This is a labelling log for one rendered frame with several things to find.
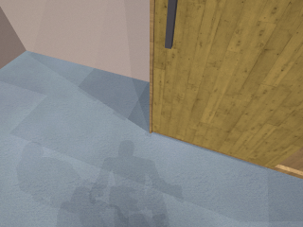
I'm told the wardrobe door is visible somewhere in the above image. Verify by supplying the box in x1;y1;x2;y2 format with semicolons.
151;0;303;168
280;147;303;171

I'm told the handle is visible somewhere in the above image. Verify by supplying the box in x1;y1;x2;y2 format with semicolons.
165;0;178;49

